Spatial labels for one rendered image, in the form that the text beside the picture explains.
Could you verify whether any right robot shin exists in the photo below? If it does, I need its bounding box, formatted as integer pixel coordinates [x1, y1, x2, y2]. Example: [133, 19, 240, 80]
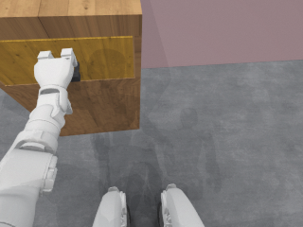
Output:
[162, 183, 176, 227]

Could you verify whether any drawer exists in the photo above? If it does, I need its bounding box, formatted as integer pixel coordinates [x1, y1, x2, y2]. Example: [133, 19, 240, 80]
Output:
[0, 36, 134, 85]

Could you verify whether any handle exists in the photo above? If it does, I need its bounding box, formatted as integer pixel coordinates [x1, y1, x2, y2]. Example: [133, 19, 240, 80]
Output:
[70, 62, 80, 82]

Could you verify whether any left robot upper arm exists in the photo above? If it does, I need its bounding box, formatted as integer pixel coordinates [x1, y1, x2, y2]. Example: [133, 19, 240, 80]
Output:
[0, 148, 58, 227]

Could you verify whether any left robot hand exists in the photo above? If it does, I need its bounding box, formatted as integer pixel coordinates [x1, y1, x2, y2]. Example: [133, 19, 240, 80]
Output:
[34, 48, 78, 114]

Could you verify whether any robot left thigh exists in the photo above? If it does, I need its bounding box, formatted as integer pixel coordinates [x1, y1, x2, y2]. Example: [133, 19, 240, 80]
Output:
[92, 190, 127, 227]

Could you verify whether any cabinet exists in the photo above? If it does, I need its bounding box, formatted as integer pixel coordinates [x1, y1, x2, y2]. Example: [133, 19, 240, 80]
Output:
[0, 0, 143, 137]

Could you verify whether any robot left forearm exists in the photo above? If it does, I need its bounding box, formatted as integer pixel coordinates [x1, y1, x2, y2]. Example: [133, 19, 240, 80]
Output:
[0, 85, 68, 174]

